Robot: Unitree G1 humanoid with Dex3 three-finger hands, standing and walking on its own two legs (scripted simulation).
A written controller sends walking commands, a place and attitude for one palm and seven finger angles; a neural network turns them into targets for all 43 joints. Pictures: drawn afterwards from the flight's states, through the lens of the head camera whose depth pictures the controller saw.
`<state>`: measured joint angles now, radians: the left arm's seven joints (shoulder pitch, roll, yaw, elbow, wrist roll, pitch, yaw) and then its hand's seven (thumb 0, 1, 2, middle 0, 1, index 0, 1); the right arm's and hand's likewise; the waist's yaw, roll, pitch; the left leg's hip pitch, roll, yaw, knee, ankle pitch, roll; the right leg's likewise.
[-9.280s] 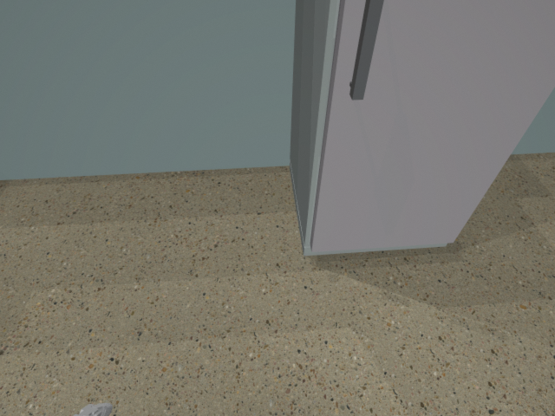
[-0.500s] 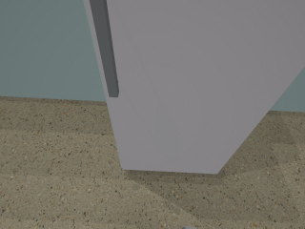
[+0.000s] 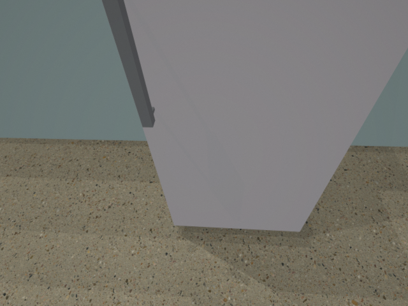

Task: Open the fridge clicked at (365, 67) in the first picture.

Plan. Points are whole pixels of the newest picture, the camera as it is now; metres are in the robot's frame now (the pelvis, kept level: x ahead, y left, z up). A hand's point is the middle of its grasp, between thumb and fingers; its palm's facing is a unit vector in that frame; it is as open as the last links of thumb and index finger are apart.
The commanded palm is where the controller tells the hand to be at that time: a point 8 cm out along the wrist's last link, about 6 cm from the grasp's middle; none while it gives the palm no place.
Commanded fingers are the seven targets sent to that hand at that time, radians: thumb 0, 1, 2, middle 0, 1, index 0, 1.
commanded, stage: come to a stop and stand still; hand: left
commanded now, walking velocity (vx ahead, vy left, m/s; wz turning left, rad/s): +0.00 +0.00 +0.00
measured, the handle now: (136, 66) +0.55 +0.20 +0.20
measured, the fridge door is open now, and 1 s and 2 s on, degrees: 0 0 0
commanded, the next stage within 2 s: look again from close up in 0.72 s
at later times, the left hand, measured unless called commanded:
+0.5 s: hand out of the picture -0.01 +0.21 -0.18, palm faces +0.01 -0.99 -0.17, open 7.4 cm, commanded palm none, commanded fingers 0.00 0.90 0.90 -0.20 -0.30 -0.20 -0.30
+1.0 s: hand out of the picture +0.00 +0.23 -0.18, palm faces +0.01 -0.97 -0.24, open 7.4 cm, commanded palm none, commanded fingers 0.00 0.90 0.90 -0.20 -0.30 -0.20 -0.30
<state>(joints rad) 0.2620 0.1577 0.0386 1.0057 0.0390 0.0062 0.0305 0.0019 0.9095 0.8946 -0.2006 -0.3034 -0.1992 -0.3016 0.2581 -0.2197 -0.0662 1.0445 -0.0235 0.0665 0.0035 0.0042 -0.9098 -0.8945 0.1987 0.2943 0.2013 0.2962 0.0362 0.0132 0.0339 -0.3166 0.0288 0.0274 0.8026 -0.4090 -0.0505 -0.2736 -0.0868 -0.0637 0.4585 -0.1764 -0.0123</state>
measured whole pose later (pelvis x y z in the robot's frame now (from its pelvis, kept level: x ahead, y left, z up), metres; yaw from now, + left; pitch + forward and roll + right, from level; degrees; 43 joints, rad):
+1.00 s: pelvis -0.03 +0.04 -0.01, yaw +0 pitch -3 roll +1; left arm 0.29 0.17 0.00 1.05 0.02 0.00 0.03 0.00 0.91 0.90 -0.20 -0.30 -0.20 -0.30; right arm 0.31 -0.18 -0.01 1.02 -0.02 -0.01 -0.02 0.01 -0.91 -0.89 0.20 0.29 0.20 0.30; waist -0.01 0.02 -0.01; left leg -0.18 0.01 0.05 0.51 -0.27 0.00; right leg -0.27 -0.07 -0.04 0.53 -0.21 0.02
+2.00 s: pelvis -0.04 +0.03 -0.01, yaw +1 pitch -2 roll +0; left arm 0.33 0.13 0.01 1.08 0.02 0.00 0.03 0.00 0.91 0.90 -0.20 -0.30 -0.20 -0.30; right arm 0.34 -0.12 0.00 1.10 -0.02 -0.01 -0.02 0.00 -0.91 -0.89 0.20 0.29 0.20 0.30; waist 0.00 -0.01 0.03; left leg -0.20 0.03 0.02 0.47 -0.24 -0.03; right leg -0.27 -0.05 -0.07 0.47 -0.17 0.00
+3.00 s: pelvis -0.03 +0.02 -0.01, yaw +1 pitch -2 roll +0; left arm 0.31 0.13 0.01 1.08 0.02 -0.01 0.03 0.00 0.91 0.90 -0.20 -0.30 -0.19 -0.30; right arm 0.32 -0.12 0.00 1.11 -0.02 -0.01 -0.02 0.00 -0.91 -0.89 0.20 0.29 0.20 0.30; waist 0.00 -0.01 0.04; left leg -0.18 0.03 0.02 0.46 -0.24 -0.03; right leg -0.25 -0.04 -0.07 0.47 -0.18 0.00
